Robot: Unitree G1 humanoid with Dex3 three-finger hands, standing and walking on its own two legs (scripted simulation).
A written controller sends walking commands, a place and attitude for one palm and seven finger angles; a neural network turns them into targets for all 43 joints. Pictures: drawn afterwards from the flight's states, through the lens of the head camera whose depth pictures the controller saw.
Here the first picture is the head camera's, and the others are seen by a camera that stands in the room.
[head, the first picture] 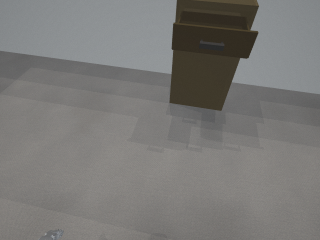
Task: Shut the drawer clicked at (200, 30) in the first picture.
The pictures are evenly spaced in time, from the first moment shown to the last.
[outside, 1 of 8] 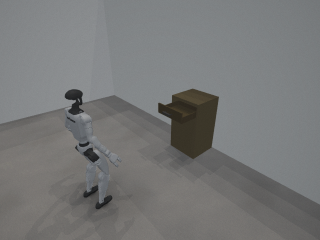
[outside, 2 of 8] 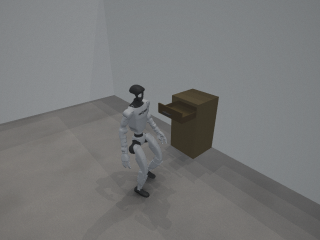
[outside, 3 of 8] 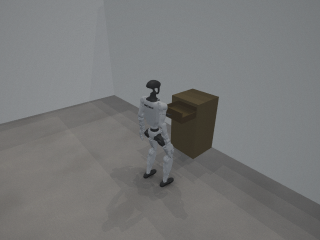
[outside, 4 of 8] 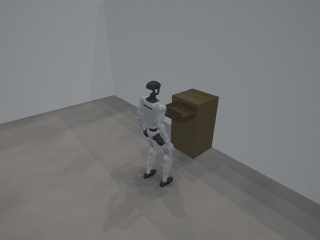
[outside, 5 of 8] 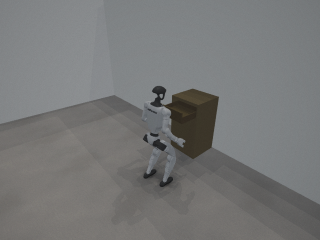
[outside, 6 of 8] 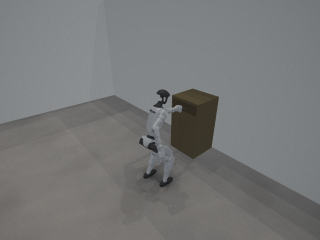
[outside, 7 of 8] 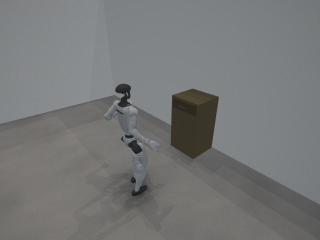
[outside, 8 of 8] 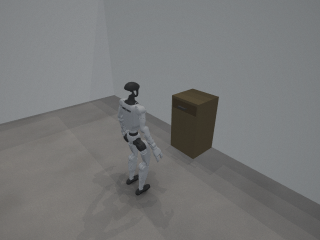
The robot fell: no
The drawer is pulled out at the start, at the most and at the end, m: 0.28 0.28 0.00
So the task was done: yes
